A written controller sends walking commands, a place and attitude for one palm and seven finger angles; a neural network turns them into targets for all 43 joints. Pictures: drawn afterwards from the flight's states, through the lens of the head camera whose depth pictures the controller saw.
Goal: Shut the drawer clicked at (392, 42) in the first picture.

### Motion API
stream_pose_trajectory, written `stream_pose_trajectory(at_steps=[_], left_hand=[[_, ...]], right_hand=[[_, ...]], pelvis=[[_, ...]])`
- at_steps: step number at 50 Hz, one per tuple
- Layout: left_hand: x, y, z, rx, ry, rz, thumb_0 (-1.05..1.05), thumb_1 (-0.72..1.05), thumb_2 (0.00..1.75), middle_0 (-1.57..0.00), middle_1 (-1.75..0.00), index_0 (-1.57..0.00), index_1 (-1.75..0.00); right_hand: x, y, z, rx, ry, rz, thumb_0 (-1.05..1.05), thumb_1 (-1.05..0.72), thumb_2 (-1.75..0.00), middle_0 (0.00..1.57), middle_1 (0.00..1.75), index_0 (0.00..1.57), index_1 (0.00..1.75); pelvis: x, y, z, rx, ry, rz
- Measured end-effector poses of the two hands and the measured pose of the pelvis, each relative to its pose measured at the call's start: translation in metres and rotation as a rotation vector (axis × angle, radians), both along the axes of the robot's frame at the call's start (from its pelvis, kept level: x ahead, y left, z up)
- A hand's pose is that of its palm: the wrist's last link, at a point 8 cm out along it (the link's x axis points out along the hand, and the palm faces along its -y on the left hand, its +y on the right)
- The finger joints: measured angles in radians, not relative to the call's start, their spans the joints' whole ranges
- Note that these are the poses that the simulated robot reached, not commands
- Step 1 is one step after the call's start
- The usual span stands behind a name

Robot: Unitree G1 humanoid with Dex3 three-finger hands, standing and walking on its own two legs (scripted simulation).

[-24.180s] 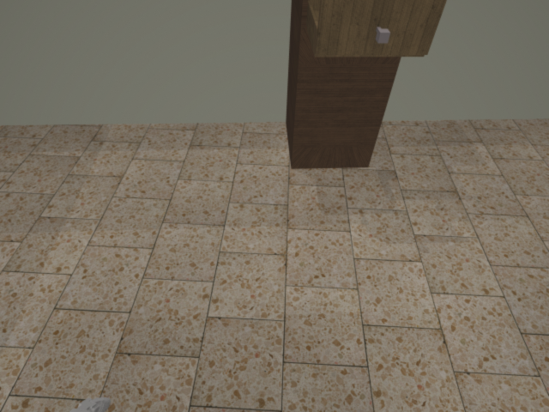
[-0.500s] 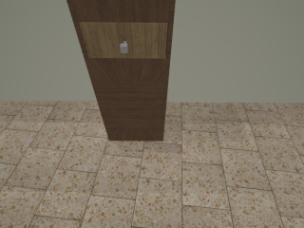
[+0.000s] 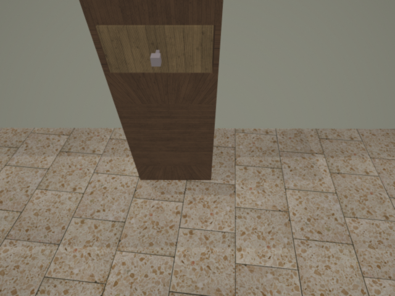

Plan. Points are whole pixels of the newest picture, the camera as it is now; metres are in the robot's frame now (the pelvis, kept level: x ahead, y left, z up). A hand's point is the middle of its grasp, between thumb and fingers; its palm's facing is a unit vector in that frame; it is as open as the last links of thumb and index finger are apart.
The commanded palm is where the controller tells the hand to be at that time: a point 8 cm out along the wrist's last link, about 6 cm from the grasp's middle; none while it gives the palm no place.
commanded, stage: look to check the result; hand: left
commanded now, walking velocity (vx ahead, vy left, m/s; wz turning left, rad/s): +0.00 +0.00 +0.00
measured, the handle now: (156, 57) +0.83 +0.19 +0.06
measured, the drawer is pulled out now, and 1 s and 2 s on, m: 0.00 0.00 0.00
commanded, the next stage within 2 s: stand and wait in 0.14 s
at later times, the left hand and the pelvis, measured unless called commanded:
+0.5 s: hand out of the picture +0.04 +0.18 -0.17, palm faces +0.02 -0.97 -0.24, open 7.3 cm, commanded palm none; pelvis +0.01 -0.01 +0.00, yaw +0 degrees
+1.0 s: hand out of the picture +0.06 +0.18 -0.17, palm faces +0.01 -0.96 -0.26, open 7.3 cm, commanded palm none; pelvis +0.02 -0.03 +0.00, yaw +0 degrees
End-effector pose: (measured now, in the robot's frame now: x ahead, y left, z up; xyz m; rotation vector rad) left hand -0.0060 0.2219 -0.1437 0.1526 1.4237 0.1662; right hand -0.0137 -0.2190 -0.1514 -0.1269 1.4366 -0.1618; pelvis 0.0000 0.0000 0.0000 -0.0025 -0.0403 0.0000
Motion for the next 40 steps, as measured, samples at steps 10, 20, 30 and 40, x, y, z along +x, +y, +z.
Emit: stream_pose_trajectory(at_steps=[10, 20, 30, 40], left_hand=[[0.020, 0.000, 0.002, 0.008, -0.032, -0.010, 0.00, 0.91, 0.90, -0.20, -0.29, -0.20, -0.30], [0.032, 0.003, 0.006, 0.028, -0.046, -0.017, 0.00, 0.91, 0.90, -0.20, -0.29, -0.20, -0.30], [0.040, 0.005, 0.009, 0.047, -0.052, -0.021, 0.00, 0.91, 0.90, -0.20, -0.29, -0.20, -0.30], [0.050, 0.004, 0.011, 0.059, -0.068, -0.029, 0.00, 0.91, 0.90, -0.20, -0.29, -0.20, -0.30]], right_hand=[[0.017, -0.011, 0.002, -0.012, -0.020, 0.014, 0.01, -0.91, -0.90, 0.20, 0.30, 0.20, 0.30], [0.032, -0.023, 0.003, -0.027, -0.039, 0.026, 0.01, -0.91, -0.90, 0.20, 0.30, 0.20, 0.30], [0.045, -0.035, 0.004, -0.039, -0.051, 0.035, 0.01, -0.91, -0.90, 0.20, 0.30, 0.20, 0.30], [0.056, -0.047, 0.006, -0.052, -0.067, 0.040, 0.01, -0.91, -0.90, 0.20, 0.30, 0.20, 0.30]], pelvis=[[0.005, -0.005, 0.001, 0.001, 0.003, 0.002], [0.011, -0.010, 0.002, 0.004, 0.004, 0.002], [0.016, -0.015, 0.002, 0.006, 0.007, 0.001], [0.020, -0.021, 0.003, 0.007, 0.006, -0.002]])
